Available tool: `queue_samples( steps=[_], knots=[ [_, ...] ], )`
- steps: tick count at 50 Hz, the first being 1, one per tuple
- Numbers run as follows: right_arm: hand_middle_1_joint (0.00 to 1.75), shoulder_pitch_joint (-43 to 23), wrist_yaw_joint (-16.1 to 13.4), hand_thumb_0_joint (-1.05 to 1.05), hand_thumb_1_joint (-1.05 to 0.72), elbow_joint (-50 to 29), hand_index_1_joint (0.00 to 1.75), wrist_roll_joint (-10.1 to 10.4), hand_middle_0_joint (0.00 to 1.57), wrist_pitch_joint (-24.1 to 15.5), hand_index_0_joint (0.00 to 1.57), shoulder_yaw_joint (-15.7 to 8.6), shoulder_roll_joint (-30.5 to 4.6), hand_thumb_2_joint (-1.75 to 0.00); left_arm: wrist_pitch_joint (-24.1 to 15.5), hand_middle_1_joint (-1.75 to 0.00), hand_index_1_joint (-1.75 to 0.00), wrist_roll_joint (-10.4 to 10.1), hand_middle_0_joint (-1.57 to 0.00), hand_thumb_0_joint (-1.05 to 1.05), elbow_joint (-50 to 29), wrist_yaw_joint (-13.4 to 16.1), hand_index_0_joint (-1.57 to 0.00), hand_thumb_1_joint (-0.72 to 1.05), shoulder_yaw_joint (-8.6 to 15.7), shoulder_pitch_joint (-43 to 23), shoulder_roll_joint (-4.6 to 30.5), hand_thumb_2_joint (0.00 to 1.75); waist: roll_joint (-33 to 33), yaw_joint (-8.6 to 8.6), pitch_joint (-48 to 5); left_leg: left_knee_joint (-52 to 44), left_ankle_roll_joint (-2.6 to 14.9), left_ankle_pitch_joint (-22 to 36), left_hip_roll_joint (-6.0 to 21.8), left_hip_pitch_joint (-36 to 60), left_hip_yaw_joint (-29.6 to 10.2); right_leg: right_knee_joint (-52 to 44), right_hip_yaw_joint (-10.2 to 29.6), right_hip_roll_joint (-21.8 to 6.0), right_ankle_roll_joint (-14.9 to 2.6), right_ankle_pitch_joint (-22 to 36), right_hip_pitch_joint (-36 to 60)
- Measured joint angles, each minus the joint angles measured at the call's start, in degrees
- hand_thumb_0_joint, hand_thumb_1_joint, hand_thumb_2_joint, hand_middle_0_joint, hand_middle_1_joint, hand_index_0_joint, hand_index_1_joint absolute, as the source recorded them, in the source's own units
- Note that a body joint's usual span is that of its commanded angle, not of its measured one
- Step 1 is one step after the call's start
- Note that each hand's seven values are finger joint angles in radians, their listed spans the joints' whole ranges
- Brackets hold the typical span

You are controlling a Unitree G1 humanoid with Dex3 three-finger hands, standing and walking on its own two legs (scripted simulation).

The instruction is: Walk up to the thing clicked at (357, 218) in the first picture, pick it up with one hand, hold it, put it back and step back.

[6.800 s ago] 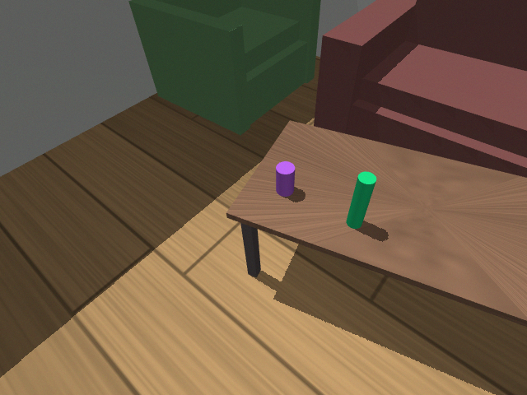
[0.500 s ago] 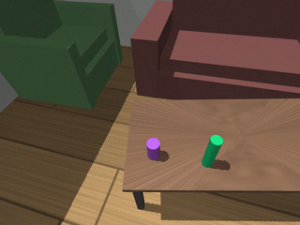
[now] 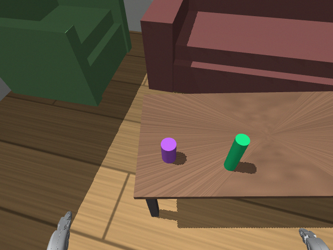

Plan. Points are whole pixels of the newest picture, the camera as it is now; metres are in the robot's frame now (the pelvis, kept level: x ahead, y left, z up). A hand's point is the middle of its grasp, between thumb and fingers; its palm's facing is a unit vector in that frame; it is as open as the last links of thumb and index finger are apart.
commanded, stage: go down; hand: right
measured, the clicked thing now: (235, 153) +0.48 -0.21 -0.21
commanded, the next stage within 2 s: none
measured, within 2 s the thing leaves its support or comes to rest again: neither
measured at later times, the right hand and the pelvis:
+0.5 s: hand out of the picture +0.16 -0.27 -0.11, palm faces +0.06 +0.95 -0.31, open 17.7 cm; pelvis +0.01 +0.00 -0.02, yaw -1 degrees
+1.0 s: hand (312, 220) +0.22 -0.31 -0.07, palm faces +0.16 +0.94 -0.29, open 17.5 cm; pelvis +0.01 +0.00 -0.02, yaw -1 degrees
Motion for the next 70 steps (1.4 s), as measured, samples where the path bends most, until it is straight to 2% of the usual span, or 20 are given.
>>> queue_samples(
  steps=[6, 15, 25, 36, 41, 49, 57, 63, 70],
  knots=[
    [0.06, 1.88, 0.36, 0.00, 0.44, -3.79, 0.06, 0.26, 0.04, 0.32, 0.05, -1.00, 0.19, -0.07, -1.22, -0.05, -0.06, 0.34, -0.06, 0.00, -3.56, 1.70, -0.06, -0.47, -0.61, 1.78, -0.47, 0.07, 0.18, -0.02, -1.31, 2.82, -0.01, -1.70, 0.08, -1.71, 0.23, 2.87, 0.31, 0.01, 0.05, -1.64, -1.84],
    [0.06, 4.79, 1.42, -0.01, 0.55, -9.96, 0.06, 0.69, 0.04, 3.18, 0.05, -1.50, -0.78, -0.04, -1.06, -0.05, -0.06, 0.16, -0.06, 0.00, -6.85, 2.95, -0.05, -0.53, -1.18, 3.87, -0.76, 0.06, 0.06, -0.01, -3.20, 5.48, 0.01, -3.57, 0.00, -3.22, 0.64, 6.04, 0.81, -0.13, 0.14, -3.67, -3.73],
    [0.06, 7.43, 2.32, -0.01, 0.59, -15.66, 0.06, 1.59, 0.03, 5.76, 0.04, -2.30, -1.27, -0.04, -0.56, -0.05, -0.06, -0.37, -0.06, -0.01, -11.89, 3.83, -0.05, -0.54, -1.70, 6.31, -1.17, 0.06, -0.04, -0.02, -3.74, 7.88, -0.05, -5.06, 0.05, -4.98, 0.83, 8.61, 1.09, -0.14, 0.14, -5.18, -5.65],
    [0.06, 9.53, 3.24, -0.01, 0.57, -20.29, 0.06, 2.17, 0.04, 6.90, 0.05, -3.70, -2.12, -0.04, -0.25, -0.05, -0.06, -0.59, -0.06, -0.01, -15.64, 4.71, -0.05, -0.54, -2.29, 8.43, -1.53, 0.06, 0.19, -0.02, -4.77, 9.78, 0.01, -6.35, 0.05, -6.20, 1.13, 10.64, 1.46, -0.16, 0.24, -6.43, -7.05],
    [0.06, 8.63, 3.87, -0.01, 0.56, -20.58, 0.06, 2.61, 0.04, 6.65, 0.05, -4.91, -2.94, -0.04, -0.16, -0.05, -0.06, -0.77, -0.06, -0.01, -17.55, 5.26, -0.05, -0.54, -3.53, 9.09, -1.70, 0.06, 0.35, 0.06, -4.84, 10.27, -0.03, -6.67, 0.12, -6.19, 1.36, 11.18, 1.72, -0.10, 0.22, -6.68, -7.17],
    [0.06, 1.50, 6.10, -0.01, 0.54, -18.02, 0.06, 4.25, 0.05, 4.13, 0.05, -9.08, -5.81, -0.04, -1.68, -0.05, -0.06, -0.59, -0.06, -0.01, -17.66, 5.68, -0.06, -0.54, -6.03, 8.81, -2.67, 0.06, 0.78, 0.13, -4.46, 10.04, 0.06, -6.40, 0.14, -5.24, 1.73, 11.18, 2.10, -0.05, 0.31, -6.41, -6.48],
    [0.06, -10.04, 12.16, -0.01, 0.54, -6.00, 0.05, 6.18, 0.05, -0.02, 0.05, -14.03, -11.02, -0.04, -3.19, -0.05, -0.06, -0.85, -0.06, -0.01, -14.57, 5.51, -0.06, -0.53, -5.69, 8.25, -1.24, 0.06, 0.31, 1.25, -3.90, 8.74, -0.12, -5.13, 0.02, -4.99, 1.15, 9.99, 1.49, -0.14, 0.02, -5.42, -6.03],
    [0.06, -16.39, 16.19, -0.01, 0.56, 2.45, 0.06, 6.47, 0.04, -4.59, 0.05, -16.49, -13.48, -0.05, -3.63, -0.05, -0.06, -0.63, -0.06, -0.01, -12.58, 5.23, -0.06, -0.53, -6.03, 7.44, -0.51, 0.06, 0.79, 1.79, -3.27, 7.59, -0.21, -3.96, -0.18, -5.27, 0.38, 8.80, 0.70, -0.32, -0.17, -4.55, -5.95],
    [0.06, -22.32, 18.49, -0.01, 0.57, 9.89, 0.06, 6.42, 0.04, -10.88, 0.04, -19.26, -16.00, -0.05, -3.89, -0.05, -0.06, -0.20, -0.06, -0.01, -11.41, 5.02, -0.06, -0.53, -5.94, 6.01, -0.71, 0.06, 1.86, 2.14, -2.67, 6.54, -0.16, -2.93, -0.36, -5.76, 0.20, 7.96, 0.51, -0.47, -0.24, -3.72, -6.44]
  ],
)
